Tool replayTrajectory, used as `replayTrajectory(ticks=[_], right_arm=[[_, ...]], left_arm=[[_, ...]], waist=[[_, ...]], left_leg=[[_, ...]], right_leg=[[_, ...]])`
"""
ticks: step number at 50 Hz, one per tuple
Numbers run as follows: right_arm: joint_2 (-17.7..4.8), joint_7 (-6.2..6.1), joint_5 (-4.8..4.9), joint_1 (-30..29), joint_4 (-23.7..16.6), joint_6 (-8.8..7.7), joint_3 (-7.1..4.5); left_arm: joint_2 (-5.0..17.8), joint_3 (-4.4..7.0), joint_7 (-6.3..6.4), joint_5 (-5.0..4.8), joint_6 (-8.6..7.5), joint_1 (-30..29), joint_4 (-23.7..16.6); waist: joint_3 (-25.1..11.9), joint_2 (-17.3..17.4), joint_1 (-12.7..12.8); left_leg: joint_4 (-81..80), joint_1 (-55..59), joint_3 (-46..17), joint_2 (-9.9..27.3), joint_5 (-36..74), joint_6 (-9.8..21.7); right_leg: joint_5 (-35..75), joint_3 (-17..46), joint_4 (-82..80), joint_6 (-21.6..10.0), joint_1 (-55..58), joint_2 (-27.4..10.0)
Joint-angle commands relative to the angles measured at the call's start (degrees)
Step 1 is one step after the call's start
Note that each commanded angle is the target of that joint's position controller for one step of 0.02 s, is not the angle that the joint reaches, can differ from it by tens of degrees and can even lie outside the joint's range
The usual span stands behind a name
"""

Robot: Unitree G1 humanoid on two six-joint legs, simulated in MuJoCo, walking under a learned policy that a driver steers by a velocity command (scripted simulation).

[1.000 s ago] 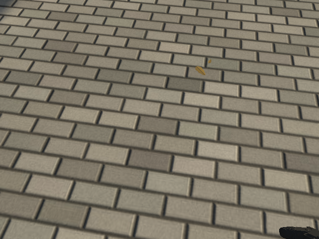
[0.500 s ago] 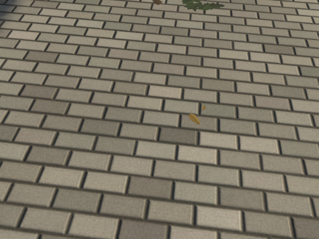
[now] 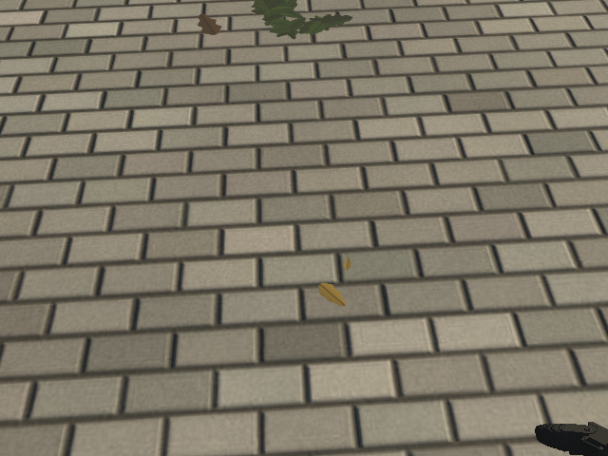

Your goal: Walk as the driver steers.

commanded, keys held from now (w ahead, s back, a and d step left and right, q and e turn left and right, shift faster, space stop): e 0.24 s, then no key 0.20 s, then q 0.02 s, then w+q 0.54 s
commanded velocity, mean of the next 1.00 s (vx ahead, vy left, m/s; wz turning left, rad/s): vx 0.21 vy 0.00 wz -0.06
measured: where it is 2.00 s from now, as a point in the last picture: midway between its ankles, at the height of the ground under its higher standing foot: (291, 317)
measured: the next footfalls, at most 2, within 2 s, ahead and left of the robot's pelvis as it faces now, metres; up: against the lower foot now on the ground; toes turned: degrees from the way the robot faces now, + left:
left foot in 0.02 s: +0.20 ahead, +0.12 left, +0.00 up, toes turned -6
right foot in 0.46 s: +0.09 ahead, -0.12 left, +0.00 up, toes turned -13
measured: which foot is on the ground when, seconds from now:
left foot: up 0.00-0.00, down 0.02-0.46, up 0.48-0.94, down 0.96-1.00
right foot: down 0.00-0.04, up 0.06-0.44, down 0.46-0.96, up 0.98-1.00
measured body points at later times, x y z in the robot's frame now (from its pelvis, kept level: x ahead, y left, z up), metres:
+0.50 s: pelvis +0.07 +0.00 +0.00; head +0.09 -0.02 +0.45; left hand +0.29 +0.22 -0.09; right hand +0.13 -0.30 -0.12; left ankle +0.16 +0.12 -0.73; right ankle +0.06 -0.11 -0.74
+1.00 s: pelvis +0.22 +0.05 -0.01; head +0.25 +0.07 +0.43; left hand +0.27 +0.35 -0.14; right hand +0.40 -0.22 -0.10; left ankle +0.28 +0.14 -0.73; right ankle +0.06 -0.11 -0.69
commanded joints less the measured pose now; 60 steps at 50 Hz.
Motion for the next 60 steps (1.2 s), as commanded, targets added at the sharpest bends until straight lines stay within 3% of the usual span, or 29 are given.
replayTrajectory(ticks=[1, 2, 3, 4, 5, 6, 9, 14, 18, 21, 22, 23, 24, 25, 27, 28, 32, 38, 44, 46, 47, 48, 49, 50, 51, 53, 54, 57, 60], right_arm=[[-8.13, -0.35, -0.68, 6.16, -2.29, -1.36, -3.41], [-11.28, -1.06, -1.70, 9.97, -2.71, -1.27, -3.96], [-12.22, -1.04, -2.56, 10.36, -2.45, -0.04, -4.09], [-9.86, -1.01, -0.66, 8.71, -2.94, 1.01, -4.09], [-6.45, -1.40, -0.31, 7.23, -3.93, 1.74, -3.19], [-5.34, -1.57, -0.63, 5.17, -4.07, 2.58, -2.65], [-6.47, -2.16, -1.28, 1.41, -3.61, 3.46, -2.89], [-7.22, -2.47, -0.52, 2.44, -1.68, 3.82, -3.63], [-8.58, -1.49, 0.44, 2.01, -0.49, 4.55, -4.02], [-8.28, -1.01, 1.79, 1.70, 0.91, 5.07, -3.68], [-6.80, -0.87, 2.13, 4.27, 2.32, 5.07, -3.24], [-2.65, -0.27, 0.75, 6.36, 2.54, 4.71, -1.81], [0.42, 0.18, -0.77, 6.77, 1.39, 4.11, -0.77], [-4.38, -0.03, -0.30, 1.74, 1.03, 4.08, -1.78], [-8.42, -0.10, 1.70, 0.94, 1.40, 4.30, -3.86], [-9.11, -0.27, 1.85, 2.29, 2.23, 4.52, -4.45], [-5.32, 0.14, 2.22, 3.64, 3.69, 3.17, -4.23], [-2.55, 1.42, 1.66, 0.96, 1.72, 3.24, -2.86], [-3.84, 2.52, 2.03, -0.69, -0.89, 3.42, -2.54], [-4.66, 2.60, 1.90, 4.68, 0.21, 3.33, -3.26], [-7.34, 2.28, 2.05, 11.79, 2.37, 3.33, -4.92], [-12.50, 1.43, 2.63, 22.37, 4.68, 3.53, -7.20], [-20.55, 0.96, 2.39, 23.08, 3.56, 2.95, -8.12], [-15.64, 1.38, 2.23, 22.75, 2.12, 1.72, -6.65], [-12.14, 1.43, 1.70, 20.51, 2.22, 0.98, -5.51], [-8.27, 1.20, 1.62, 13.99, 0.75, 1.06, -4.25], [-7.26, 0.91, 0.97, 11.66, -0.35, 1.15, -3.76], [-8.16, 0.01, 1.04, 11.09, -0.67, 0.82, -4.03], [-8.92, -1.01, 1.69, 13.61, 0.85, 0.85, -4.38]], left_arm=[[5.19, 1.47, 0.54, 0.27, -0.18, -3.28, -4.93], [1.72, 0.30, 0.43, 1.37, -0.44, -1.96, -6.21], [0.43, -0.42, -0.13, 0.75, -0.74, 10.08, -5.78], [6.50, 0.75, -0.31, 0.19, -0.20, 11.58, -3.74], [9.47, 1.82, -0.02, -0.22, 0.86, 5.17, -3.88], [9.39, 2.10, 0.51, -0.23, 2.05, 1.72, -4.39], [6.26, 1.66, 0.90, 0.02, 3.73, 0.36, -5.82], [3.14, 0.52, 0.39, 0.91, 3.05, -2.94, -7.42], [3.35, 0.25, -0.56, 1.00, 2.98, -3.57, -7.32], [2.87, 0.34, -1.33, 1.26, 2.74, -0.53, -5.76], [3.80, 0.55, -1.37, 1.60, 2.69, -0.17, -5.63], [6.57, 0.81, -0.94, 2.29, 2.71, -0.46, -6.42], [7.30, 0.35, -0.72, 3.02, 2.72, -4.11, -7.22], [6.60, 0.57, -0.88, 3.44, 1.90, -3.26, -6.89], [9.65, 1.70, -0.68, 2.74, 0.12, -1.12, -4.72], [8.15, 1.30, -0.39, 2.05, -0.84, -1.09, -4.12], [4.43, 0.75, 0.52, 1.96, -3.23, -0.43, -2.92], [6.81, 2.44, 0.03, 1.45, -4.11, -0.36, -1.01], [8.79, 3.82, -1.05, -0.26, -3.77, 0.22, 1.46], [9.36, 3.88, -1.04, -0.64, -3.22, -2.03, 1.54], [7.96, 3.30, -0.97, -0.19, -3.13, -1.55, 1.60], [5.47, 2.17, -0.80, 1.08, -3.30, -1.67, 0.47], [-1.12, -0.02, -0.83, 2.71, -4.64, -0.57, -4.22], [4.07, 0.74, -1.11, 0.30, -6.51, -4.69, -3.89], [6.72, 1.31, -1.64, -1.49, -7.54, -7.43, -4.76], [6.39, 1.33, -1.15, 1.19, -8.21, -7.32, -3.57], [6.32, 1.59, -1.26, 1.80, -7.85, -6.47, -3.39], [4.60, 1.34, -1.59, 2.23, -6.32, -6.40, -3.36], [2.25, 0.33, -1.56, 2.24, -6.06, -12.93, -5.16]], waist=[[-9.20, -7.54, -5.63], [-15.08, 1.07, -6.04], [-22.33, 16.24, -0.58], [-21.71, 11.88, -1.25], [-15.83, 6.61, -3.70], [-12.54, 3.48, -3.82], [-5.89, 6.81, -2.43], [-9.06, 5.75, -3.86], [-8.83, 6.95, -4.23], [-8.13, 6.38, -1.89], [-7.38, 5.05, -1.85], [-8.23, -4.40, -3.78], [-7.18, -15.59, -5.87], [-5.14, -13.21, -0.90], [-0.47, -13.95, 0.03], [0.78, -13.68, -0.25], [0.36, -8.45, -0.93], [0.75, -7.82, 0.04], [2.99, -7.31, -0.22], [0.82, -6.22, -4.26], [-3.62, -4.10, -7.44], [-9.65, 2.86, -12.07], [-13.37, 20.06, -8.18], [-15.76, 10.30, -11.37], [-9.77, 8.09, -10.50], [-4.88, 1.42, -6.59], [-4.02, 2.29, -4.75], [-2.87, 1.69, -3.16], [-0.68, 1.54, -4.77]], left_leg=[[-6.51, 18.04, 0.69, 2.06, 9.22, 3.44], [-4.28, 30.27, -8.83, 13.82, 27.70, 7.68], [-3.99, 42.94, -27.21, 27.52, 35.66, 19.01], [-5.93, 39.71, -30.87, 27.50, 19.39, 20.20], [-6.97, 35.08, -22.38, 22.91, 9.21, 17.49], [-8.44, 29.66, -16.89, 19.58, 1.83, 15.54], [-13.50, 16.72, -5.45, 14.09, -2.37, 15.15], [-13.48, 20.17, -0.67, 16.48, 3.99, 18.02], [-13.30, 19.37, 0.83, 16.85, 0.53, 18.04], [-9.27, 17.54, 2.32, 15.48, -2.97, 15.11], [-7.12, 14.64, 3.69, 13.68, -6.97, 11.55], [1.38, 8.82, 7.96, 8.86, -15.87, 5.89], [3.74, 4.30, 11.62, 2.83, -27.54, 1.59], [11.01, 5.21, 8.27, 3.43, -28.36, 1.06], [23.30, -6.02, 6.72, 3.05, -27.82, 1.94], [26.13, -9.87, 4.27, 3.61, -25.58, 2.26], [27.09, -13.73, 1.00, 3.38, -14.78, 2.61], [14.83, -6.42, 5.36, 5.29, -10.24, 1.13], [8.73, -1.78, 8.87, 5.33, -14.97, 5.58], [4.72, 8.51, 12.70, 2.01, -14.25, 8.00], [3.24, 20.29, 13.91, -1.32, -13.40, 9.53], [0.80, 35.50, 4.15, 2.79, -15.33, 12.99], [-10.14, 48.15, -31.87, 17.67, -27.54, 24.15], [-17.66, 49.36, -40.32, 20.68, -33.56, 25.51], [-16.78, 46.08, -33.08, 19.93, -29.14, 23.56], [-15.18, 33.98, -20.91, 15.05, -16.79, 19.80], [-16.35, 29.39, -17.36, 12.95, -12.36, 19.01], [-18.30, 24.18, -11.70, 10.57, -0.12, 19.34], [-18.10, 21.35, -7.29, 7.54, 3.75, 17.33]], right_leg=[[20.68, 9.33, 7.56, -2.19, -2.27, -7.89], [2.74, 3.76, 21.98, 0.81, -8.96, -3.37], [-25.18, 0.15, 35.29, 3.55, -20.67, 1.56], [-20.52, -0.48, 42.38, 5.43, -24.23, -3.58], [-15.86, -2.43, 45.19, 6.67, -26.15, -5.35], [-12.08, -3.82, 45.05, 7.23, -26.23, -6.63], [-6.25, -7.27, 41.19, 7.72, -20.91, -8.06], [-4.03, -8.53, 28.39, 6.94, -16.76, -10.00], [-2.54, -10.64, 17.22, 5.14, -9.91, -8.90], [5.65, -13.06, 0.87, 2.24, -1.18, -6.75], [9.37, -11.37, -5.05, 0.53, 3.27, -7.05], [15.71, 0.99, -9.92, -2.50, 8.90, -16.49], [9.30, 9.62, -12.15, -9.12, 4.25, -25.44], [-6.60, 10.68, -16.33, -11.43, -0.56, -25.15], [-17.58, 12.01, -19.67, -10.27, 3.63, -24.84], [-16.25, 10.98, -19.86, -9.35, 6.18, -24.68], [-3.12, 2.12, -20.66, -7.03, 12.09, -23.40], [3.55, -7.38, -21.91, -7.40, 8.54, -23.90], [3.88, -11.75, -18.83, -6.50, 8.66, -26.19], [14.15, -15.94, -10.62, -4.32, 5.50, -24.63], [25.04, -19.93, 0.95, -2.25, 1.76, -21.57], [23.11, -23.34, 20.26, 1.66, -8.50, -17.57], [-13.07, -18.15, 41.72, 6.40, -32.02, -6.44], [-13.04, -6.24, 47.85, 5.31, -38.49, -6.70], [-8.10, -6.22, 47.98, 3.32, -42.43, -9.64], [0.47, -6.22, 39.37, 2.31, -36.17, -13.59], [3.36, -5.92, 36.36, 2.46, -32.07, -14.32], [8.55, -7.62, 30.06, 4.58, -29.12, -12.88], [18.07, -8.35, 16.52, 6.15, -27.61, -10.56]])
